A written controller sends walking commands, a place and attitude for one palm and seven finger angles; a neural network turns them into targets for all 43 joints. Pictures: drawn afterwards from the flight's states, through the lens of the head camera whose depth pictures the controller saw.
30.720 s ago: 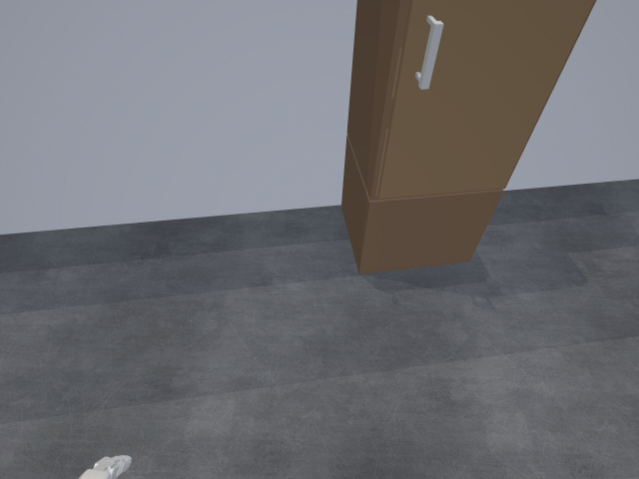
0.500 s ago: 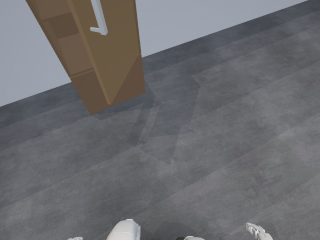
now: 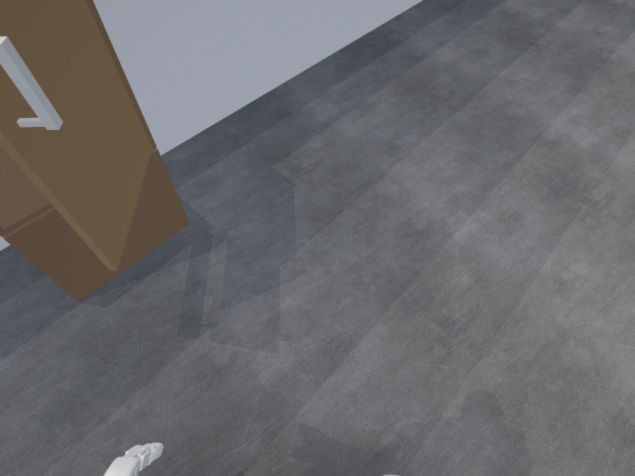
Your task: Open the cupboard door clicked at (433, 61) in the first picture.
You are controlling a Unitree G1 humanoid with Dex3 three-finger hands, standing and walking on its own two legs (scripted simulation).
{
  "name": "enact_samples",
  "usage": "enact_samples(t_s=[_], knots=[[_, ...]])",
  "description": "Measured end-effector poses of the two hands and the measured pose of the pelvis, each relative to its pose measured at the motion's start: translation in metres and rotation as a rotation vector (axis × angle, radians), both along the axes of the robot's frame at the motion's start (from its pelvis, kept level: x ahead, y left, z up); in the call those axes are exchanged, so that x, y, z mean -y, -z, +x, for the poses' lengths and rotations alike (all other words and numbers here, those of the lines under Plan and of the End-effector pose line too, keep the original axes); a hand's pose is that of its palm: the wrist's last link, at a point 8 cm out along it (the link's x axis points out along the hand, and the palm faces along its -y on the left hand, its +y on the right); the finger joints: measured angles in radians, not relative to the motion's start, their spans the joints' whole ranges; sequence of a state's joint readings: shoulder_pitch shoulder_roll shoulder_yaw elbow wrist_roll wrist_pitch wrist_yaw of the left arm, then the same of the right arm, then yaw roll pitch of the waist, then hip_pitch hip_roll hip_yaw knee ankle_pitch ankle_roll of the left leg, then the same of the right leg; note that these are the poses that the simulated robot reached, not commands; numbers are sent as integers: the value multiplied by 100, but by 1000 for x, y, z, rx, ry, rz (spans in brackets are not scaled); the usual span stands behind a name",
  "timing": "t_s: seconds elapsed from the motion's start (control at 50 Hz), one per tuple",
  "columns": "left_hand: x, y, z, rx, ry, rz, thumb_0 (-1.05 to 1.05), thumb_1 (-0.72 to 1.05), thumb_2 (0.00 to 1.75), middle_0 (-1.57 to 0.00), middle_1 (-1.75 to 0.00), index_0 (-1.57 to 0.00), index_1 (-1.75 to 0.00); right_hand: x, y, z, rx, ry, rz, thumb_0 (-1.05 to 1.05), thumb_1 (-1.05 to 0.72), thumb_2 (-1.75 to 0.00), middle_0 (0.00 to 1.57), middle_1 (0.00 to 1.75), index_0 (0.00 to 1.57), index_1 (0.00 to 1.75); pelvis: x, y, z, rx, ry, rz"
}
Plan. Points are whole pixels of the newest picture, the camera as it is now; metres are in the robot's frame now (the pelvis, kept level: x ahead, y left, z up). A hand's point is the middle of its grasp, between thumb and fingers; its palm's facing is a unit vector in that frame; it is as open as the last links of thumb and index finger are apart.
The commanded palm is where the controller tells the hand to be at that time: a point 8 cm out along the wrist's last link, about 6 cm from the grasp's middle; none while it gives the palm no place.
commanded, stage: walk to a spot facing it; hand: left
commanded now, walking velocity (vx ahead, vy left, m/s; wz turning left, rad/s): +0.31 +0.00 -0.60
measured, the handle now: (14, 87) +0.60 +0.48 +0.12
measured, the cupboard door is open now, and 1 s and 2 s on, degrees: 46 46 46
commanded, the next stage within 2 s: turn to face it in 1.88 s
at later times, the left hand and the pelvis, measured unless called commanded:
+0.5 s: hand (211, 363) +0.29 +0.19 -0.17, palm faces -0.26 -0.95 -0.17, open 7.4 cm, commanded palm none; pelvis +0.18 +0.01 +0.01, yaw -16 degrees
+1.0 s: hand (317, 236) +0.54 +0.02 -0.15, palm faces -0.42 -0.88 -0.22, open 7.1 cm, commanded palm none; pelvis +0.39 -0.11 +0.01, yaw -25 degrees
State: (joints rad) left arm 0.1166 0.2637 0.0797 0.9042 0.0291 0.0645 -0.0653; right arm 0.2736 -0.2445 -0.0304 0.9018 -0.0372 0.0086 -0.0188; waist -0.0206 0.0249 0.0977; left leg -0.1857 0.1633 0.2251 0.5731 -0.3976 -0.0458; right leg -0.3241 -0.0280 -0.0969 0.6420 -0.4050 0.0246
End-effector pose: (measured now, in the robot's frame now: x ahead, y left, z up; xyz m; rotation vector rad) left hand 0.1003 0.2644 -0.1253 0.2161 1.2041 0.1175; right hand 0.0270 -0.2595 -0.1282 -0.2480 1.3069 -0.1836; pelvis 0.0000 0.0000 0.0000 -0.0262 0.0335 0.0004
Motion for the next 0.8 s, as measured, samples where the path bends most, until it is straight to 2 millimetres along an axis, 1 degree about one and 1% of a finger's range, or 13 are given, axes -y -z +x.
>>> enact_samples(t_s=[0.06,0.12,0.18,0.26,0.32,0.38,0.42,0.46,0.56,0.62,0.7,0.76,0.8], knots=[[13,1,25,53,42,25,1,91,89,-20,-30,-20,-30,17,16,-12,-50,60,9,1,-91,-90,20,30,20,30,9,10,11,9,29,4],[23,-4,32,43,52,32,0,91,89,-20,-30,-20,-30,24,10,0,-56,94,16,1,-91,-90,20,30,20,30,11,3,25,15,60,9],[29,-5,36,-17,78,21,0,90,89,-20,-30,-20,-30,24,-2,29,5,118,19,2,-91,-90,20,30,20,30,11,-5,43,8,104,23],[30,1,46,-102,114,-10,0,90,89,-20,-30,-20,-30,18,-14,77,108,137,16,1,-91,-90,20,30,20,30,6,-9,72,1,155,31],[24,12,64,-142,120,-31,0,90,89,-20,-30,-20,-30,9,-17,115,162,138,3,1,-91,-90,20,30,20,30,-3,-5,100,0,183,23],[14,29,94,-164,130,-41,1,90,89,-20,-30,-20,-30,0,-12,145,212,141,-28,1,-91,-90,20,30,20,30,-13,7,131,0,216,12],[12,30,122,-167,160,-36,1,90,89,-20,-30,-20,-30,-8,-14,150,213,160,-36,1,-91,-90,20,30,20,30,-14,6,148,6,246,9],[16,25,158,-138,195,-37,1,90,89,-20,-30,-20,-30,-15,-17,146,186,194,-32,1,-91,-90,20,30,20,30,-13,1,164,7,264,4],[46,5,260,-13,289,-63,1,91,89,-20,-30,-19,-30,-34,-20,118,30,300,11,1,-91,-90,20,30,20,30,-7,-13,203,-1,309,-3],[75,-5,317,47,361,-73,1,91,89,-19,-30,-19,-30,-44,-18,100,-68,377,48,1,-91,-90,20,30,20,30,2,-15,228,-4,340,0],[123,-8,387,95,464,-74,1,91,89,-19,-30,-19,-30,-52,-10,82,-178,485,99,1,-91,-90,20,30,20,30,21,-9,263,2,381,15],[164,-5,433,133,523,-73,1,91,89,-19,-30,-19,-30,-52,1,78,-256,548,142,1,-91,-90,20,30,20,30,45,2,291,10,400,21],[187,1,456,181,531,-73,0,91,89,-19,-30,-19,-30,-45,10,82,-303,572,173,1,-91,-90,20,30,20,30,64,13,309,22,406,32]])
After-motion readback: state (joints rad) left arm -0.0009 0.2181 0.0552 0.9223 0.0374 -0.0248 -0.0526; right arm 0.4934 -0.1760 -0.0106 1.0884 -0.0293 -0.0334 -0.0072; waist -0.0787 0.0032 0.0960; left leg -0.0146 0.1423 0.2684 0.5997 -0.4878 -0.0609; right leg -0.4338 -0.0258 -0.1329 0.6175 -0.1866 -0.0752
